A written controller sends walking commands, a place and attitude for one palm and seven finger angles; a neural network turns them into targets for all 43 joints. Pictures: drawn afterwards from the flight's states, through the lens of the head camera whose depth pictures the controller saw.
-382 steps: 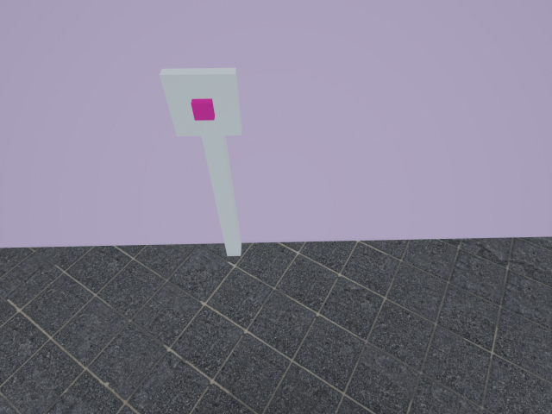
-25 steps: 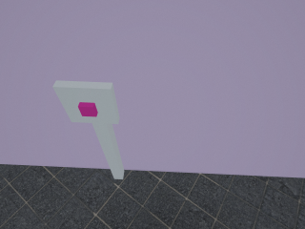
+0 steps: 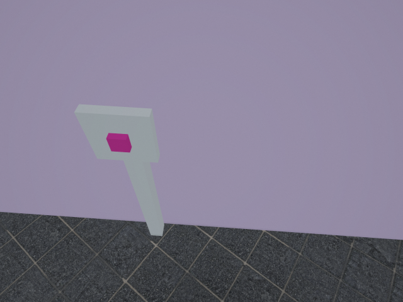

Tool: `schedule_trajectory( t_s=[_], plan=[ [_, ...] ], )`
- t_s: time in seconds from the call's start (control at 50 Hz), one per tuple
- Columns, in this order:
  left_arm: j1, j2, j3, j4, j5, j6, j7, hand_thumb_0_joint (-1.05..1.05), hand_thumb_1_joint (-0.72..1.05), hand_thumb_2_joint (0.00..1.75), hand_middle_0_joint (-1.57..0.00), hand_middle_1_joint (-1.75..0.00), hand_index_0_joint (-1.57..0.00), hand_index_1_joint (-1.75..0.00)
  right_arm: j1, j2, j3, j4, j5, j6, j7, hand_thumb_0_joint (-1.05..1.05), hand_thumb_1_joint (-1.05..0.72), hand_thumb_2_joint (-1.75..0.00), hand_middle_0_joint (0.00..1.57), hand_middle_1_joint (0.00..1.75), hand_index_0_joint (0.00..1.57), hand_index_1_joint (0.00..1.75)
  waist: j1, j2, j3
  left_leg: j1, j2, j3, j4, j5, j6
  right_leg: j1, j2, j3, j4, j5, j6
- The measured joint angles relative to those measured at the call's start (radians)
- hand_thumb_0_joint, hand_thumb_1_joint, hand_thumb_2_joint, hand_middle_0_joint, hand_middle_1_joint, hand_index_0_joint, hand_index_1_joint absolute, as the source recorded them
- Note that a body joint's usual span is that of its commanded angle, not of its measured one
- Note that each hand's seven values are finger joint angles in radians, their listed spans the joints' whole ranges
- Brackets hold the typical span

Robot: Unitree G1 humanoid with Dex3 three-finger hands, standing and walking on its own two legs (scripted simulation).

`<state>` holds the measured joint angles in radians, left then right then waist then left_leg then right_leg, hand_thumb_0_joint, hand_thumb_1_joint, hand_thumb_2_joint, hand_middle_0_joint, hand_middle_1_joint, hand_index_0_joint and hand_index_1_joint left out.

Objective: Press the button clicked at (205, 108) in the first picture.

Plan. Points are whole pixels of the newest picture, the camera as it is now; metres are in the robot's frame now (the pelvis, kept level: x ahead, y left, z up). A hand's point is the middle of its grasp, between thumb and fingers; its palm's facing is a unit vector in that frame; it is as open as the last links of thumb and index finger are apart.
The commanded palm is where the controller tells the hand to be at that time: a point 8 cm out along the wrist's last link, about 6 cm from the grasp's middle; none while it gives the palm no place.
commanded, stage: look again from close up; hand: left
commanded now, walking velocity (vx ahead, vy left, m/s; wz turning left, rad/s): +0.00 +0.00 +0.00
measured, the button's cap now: (119, 141) +0.48 +0.25 -0.01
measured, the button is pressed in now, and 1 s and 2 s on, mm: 0 0 0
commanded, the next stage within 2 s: raise the hand and make a fist in 0.40 s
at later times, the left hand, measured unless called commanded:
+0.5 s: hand out of the picture +0.01 +0.19 -0.18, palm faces +0.03 -0.98 -0.19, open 7.3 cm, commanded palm +0.08 +0.24 -0.07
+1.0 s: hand out of the picture +0.11 +0.20 -0.07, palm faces +0.09 -1.00 -0.02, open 4.8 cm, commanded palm +0.11 +0.25 -0.05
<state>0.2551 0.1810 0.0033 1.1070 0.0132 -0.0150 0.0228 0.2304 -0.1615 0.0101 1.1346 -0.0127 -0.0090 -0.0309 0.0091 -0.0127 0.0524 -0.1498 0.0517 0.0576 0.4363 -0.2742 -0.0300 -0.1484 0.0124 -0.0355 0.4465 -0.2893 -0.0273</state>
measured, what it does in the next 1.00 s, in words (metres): lowers itself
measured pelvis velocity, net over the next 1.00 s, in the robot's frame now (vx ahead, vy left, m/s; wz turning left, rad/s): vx -0.07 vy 0.01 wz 0.05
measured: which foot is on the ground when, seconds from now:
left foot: down 0.00-1.00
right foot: down 0.00-1.00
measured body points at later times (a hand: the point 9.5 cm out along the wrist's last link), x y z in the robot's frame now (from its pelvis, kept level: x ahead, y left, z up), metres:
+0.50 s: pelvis +0.00 +0.01 +0.00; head +0.01 +0.01 +0.45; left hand +0.01 +0.24 -0.16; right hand +0.01 -0.22 -0.16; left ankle -0.03 +0.14 -0.74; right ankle -0.03 -0.10 -0.74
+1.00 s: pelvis -0.07 +0.01 -0.11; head -0.02 +0.02 +0.34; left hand +0.10 +0.25 -0.07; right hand +0.19 -0.21 -0.14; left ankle -0.03 +0.14 -0.74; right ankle -0.03 -0.10 -0.74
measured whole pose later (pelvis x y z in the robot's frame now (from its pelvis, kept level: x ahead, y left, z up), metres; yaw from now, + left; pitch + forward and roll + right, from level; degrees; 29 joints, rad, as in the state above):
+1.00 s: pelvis -0.07 +0.01 -0.11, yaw +3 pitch +13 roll -2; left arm 0.48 0.19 0.12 0.01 -0.24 -0.48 -0.27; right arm 0.13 -0.24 -0.04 0.46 0.02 -0.22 -0.05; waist 0.05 -0.01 -0.13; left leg -0.95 0.04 -0.03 1.25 -0.53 -0.02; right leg -0.90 -0.02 -0.10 1.23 -0.56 -0.03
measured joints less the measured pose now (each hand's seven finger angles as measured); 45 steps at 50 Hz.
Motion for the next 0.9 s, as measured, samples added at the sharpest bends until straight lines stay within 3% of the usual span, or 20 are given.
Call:
schedule_trajectory(
  t_s=[0.52,0.54,0.56,0.6,0.66,0.72,0.8,0.84,0.9],
  plan=[
    [-0.009,-0.008,0.002,0.004,0.004,-0.012,0.010,0.00,0.91,0.90,-0.20,-0.29,-0.20,-0.30,0.002,0.001,-0.005,-0.001,0.002,-0.008,-0.001,0.01,-0.91,-0.90,0.20,0.30,0.20,0.30,0.000,0.002,-0.010,-0.017,-0.008,0.002,0.017,0.007,0.014,-0.003,-0.010,0.000,-0.009,0.014,0.015],
    [0.042,-0.014,0.014,-0.156,-0.040,0.047,0.010,0.00,0.91,0.90,-0.20,-0.30,-0.20,-0.30,0.016,-0.007,-0.002,-0.047,0.016,-0.017,-0.004,0.01,-0.91,-0.90,0.20,0.30,0.20,0.30,-0.001,0.009,-0.005,-0.026,-0.005,0.002,0.032,-0.002,0.015,-0.009,-0.007,0.000,-0.002,0.015,0.016],
    [0.103,-0.017,0.028,-0.347,-0.068,0.056,0.017,0.01,0.91,0.90,-0.20,-0.30,-0.21,-0.30,0.040,-0.013,-0.002,-0.096,0.024,-0.059,-0.017,0.01,-0.91,-0.90,0.20,0.30,0.20,0.30,0.006,0.008,-0.005,-0.025,-0.010,0.006,0.031,-0.006,0.018,-0.019,-0.012,0.004,0.014,0.010,0.017],
    [0.182,-0.022,0.026,-0.642,-0.116,0.007,0.051,0.01,0.92,0.90,-0.21,-0.31,-0.22,-0.32,0.072,-0.026,-0.011,-0.173,0.040,-0.147,-0.037,0.01,-0.91,-0.90,0.20,0.30,0.20,0.30,0.001,0.012,-0.027,-0.047,-0.027,0.000,0.045,-0.005,0.023,-0.047,-0.031,-0.002,0.055,-0.009,0.021],
    [0.156,-0.039,0.054,-0.851,-0.161,-0.120,0.031,0.01,0.92,0.90,-0.25,-0.35,-0.25,-0.35,0.054,-0.054,-0.031,-0.278,0.034,-0.215,-0.033,0.01,-0.91,-0.90,0.20,0.30,0.20,0.30,-0.029,0.032,-0.070,-0.156,-0.044,-0.029,0.138,-0.023,0.030,-0.139,-0.051,-0.030,0.143,-0.042,0.027],
    [0.103,-0.049,0.093,-0.903,-0.198,-0.319,-0.071,0.01,0.92,0.90,-0.30,-0.41,-0.30,-0.41,-0.006,-0.068,-0.053,-0.377,0.021,-0.241,-0.005,0.02,-0.90,-0.90,0.20,0.30,0.20,0.30,-0.032,0.023,-0.132,-0.320,-0.040,-0.021,0.279,-0.067,0.028,-0.312,-0.055,-0.019,0.294,-0.087,0.023],
    [0.098,-0.044,0.099,-0.919,-0.220,-0.563,-0.273,0.00,0.92,0.90,-0.38,-0.50,-0.39,-0.51,-0.083,-0.084,-0.080,-0.509,0.019,-0.252,0.035,0.01,-0.90,-0.90,0.20,0.30,0.20,0.30,-0.017,-0.004,-0.183,-0.545,-0.025,-0.017,0.505,-0.131,0.024,-0.542,-0.049,-0.006,0.524,-0.166,0.016],
    [0.116,-0.034,0.095,-0.923,-0.234,-0.587,-0.342,0.00,0.91,0.90,-0.44,-0.56,-0.44,-0.56,-0.107,-0.095,-0.087,-0.570,0.029,-0.241,0.036,0.01,-0.90,-0.90,0.20,0.30,0.20,0.30,-0.003,-0.016,-0.192,-0.633,-0.022,-0.021,0.610,-0.185,0.023,-0.630,-0.048,-0.005,0.626,-0.202,0.014],
    [0.158,-0.021,0.096,-0.955,-0.254,-0.528,-0.358,0.00,0.91,0.90,-0.52,-0.64,-0.52,-0.65,-0.122,-0.105,-0.085,-0.642,0.039,-0.224,0.018,0.01,-0.90,-0.90,0.20,0.30,0.20,0.30,0.020,-0.023,-0.195,-0.728,-0.018,-0.037,0.722,-0.224,0.019,-0.714,-0.048,-0.016,0.728,-0.241,0.008]
  ],
)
